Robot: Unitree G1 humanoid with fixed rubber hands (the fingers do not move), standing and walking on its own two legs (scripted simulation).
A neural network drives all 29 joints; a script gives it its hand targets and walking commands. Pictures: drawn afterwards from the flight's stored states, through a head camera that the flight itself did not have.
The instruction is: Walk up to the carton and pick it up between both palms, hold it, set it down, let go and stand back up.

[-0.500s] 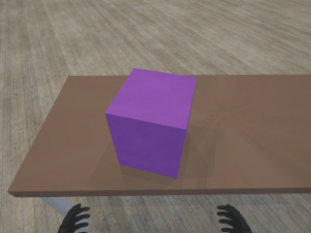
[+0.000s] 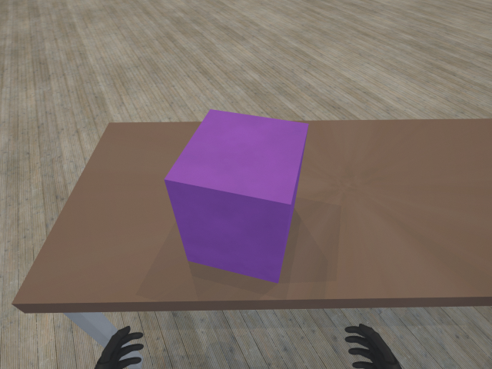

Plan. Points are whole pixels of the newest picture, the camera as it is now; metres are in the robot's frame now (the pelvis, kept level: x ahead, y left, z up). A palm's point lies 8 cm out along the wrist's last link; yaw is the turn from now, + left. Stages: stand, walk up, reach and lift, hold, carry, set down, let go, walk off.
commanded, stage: let go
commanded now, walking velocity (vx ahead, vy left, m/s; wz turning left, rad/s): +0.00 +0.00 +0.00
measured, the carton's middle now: (244, 196) +0.46 -0.02 +0.02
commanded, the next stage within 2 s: stand in 0.04 s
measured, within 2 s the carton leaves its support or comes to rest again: neither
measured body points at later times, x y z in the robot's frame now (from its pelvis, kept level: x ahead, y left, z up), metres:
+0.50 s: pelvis +0.01 -0.02 +0.00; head +0.02 -0.04 +0.44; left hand +0.19 +0.24 -0.07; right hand +0.14 -0.31 -0.10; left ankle -0.02 +0.12 -0.74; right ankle +0.02 -0.13 -0.74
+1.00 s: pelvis +0.01 -0.02 +0.00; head +0.02 -0.04 +0.44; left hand +0.18 +0.25 -0.08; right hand +0.13 -0.31 -0.10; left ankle -0.02 +0.12 -0.74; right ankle +0.02 -0.13 -0.74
